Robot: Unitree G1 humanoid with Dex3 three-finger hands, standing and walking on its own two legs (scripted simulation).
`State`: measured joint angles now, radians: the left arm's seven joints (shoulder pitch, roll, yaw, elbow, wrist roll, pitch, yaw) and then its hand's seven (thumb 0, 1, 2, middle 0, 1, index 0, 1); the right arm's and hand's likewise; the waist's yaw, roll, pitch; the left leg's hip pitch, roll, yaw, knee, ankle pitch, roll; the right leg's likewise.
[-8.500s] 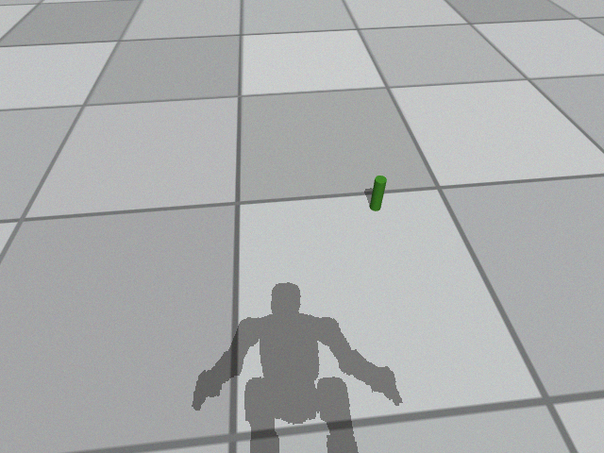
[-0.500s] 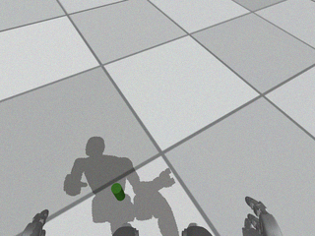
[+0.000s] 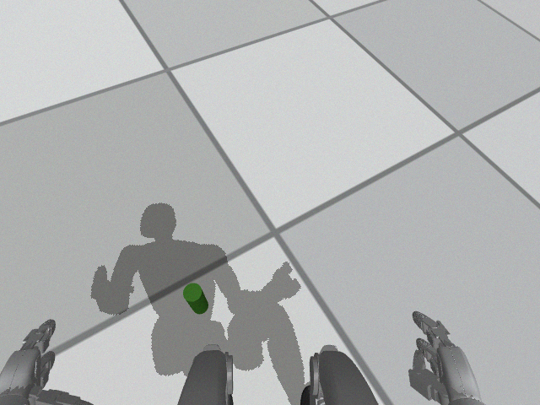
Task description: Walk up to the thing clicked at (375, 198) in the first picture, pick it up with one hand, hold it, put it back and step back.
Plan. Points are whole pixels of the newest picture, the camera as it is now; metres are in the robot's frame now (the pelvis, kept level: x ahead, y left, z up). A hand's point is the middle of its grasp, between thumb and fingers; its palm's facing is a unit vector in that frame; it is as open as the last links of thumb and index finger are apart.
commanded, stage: go down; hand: left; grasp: from the side
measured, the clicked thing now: (196, 299) +0.40 +0.20 -0.56
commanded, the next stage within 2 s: approach in 1.82 s
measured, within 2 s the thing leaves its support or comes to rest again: neither
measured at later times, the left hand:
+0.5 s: hand (77, 320) +0.28 +0.35 -0.19, palm faces +0.13 -0.97 -0.19, open 17.2 cm
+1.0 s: hand (80, 304) +0.31 +0.37 -0.23, palm faces +0.11 -0.98 -0.14, open 17.3 cm
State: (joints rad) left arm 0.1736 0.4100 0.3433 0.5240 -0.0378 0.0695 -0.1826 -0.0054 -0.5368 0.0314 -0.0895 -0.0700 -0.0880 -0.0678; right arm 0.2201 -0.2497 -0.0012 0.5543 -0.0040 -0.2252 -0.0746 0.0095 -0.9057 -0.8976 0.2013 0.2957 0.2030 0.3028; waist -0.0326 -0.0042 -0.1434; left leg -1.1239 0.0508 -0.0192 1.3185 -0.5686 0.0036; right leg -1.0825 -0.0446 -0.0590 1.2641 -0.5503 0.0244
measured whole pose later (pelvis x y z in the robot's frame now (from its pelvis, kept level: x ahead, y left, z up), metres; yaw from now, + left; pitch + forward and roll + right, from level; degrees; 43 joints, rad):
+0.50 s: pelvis -0.05 -0.01 -0.14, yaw -2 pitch +32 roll -4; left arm -0.29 0.63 0.63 0.91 -0.13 -0.34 -0.51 -0.01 -0.50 0.07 -0.07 -0.09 -0.06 -0.09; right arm 0.13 -0.31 0.03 0.65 -0.02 -0.19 -0.05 0.01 -0.89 -0.90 0.20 0.30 0.20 0.30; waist -0.04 -0.01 -0.16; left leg -1.74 0.05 -0.06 1.84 -0.66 -0.01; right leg -1.70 -0.05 -0.06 1.79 -0.65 0.01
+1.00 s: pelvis -0.06 -0.01 -0.22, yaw -4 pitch +33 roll -6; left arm -0.46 0.78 0.74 1.00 -0.16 -0.36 -0.66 -0.01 -0.50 0.05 -0.06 -0.05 -0.05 -0.05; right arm 0.11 -0.34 0.07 0.67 -0.03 -0.18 -0.04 0.01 -0.92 -0.90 0.20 0.29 0.20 0.30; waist -0.06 -0.02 -0.13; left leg -1.98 0.05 -0.09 2.08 -0.67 0.00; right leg -1.93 -0.04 -0.07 2.02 -0.66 0.01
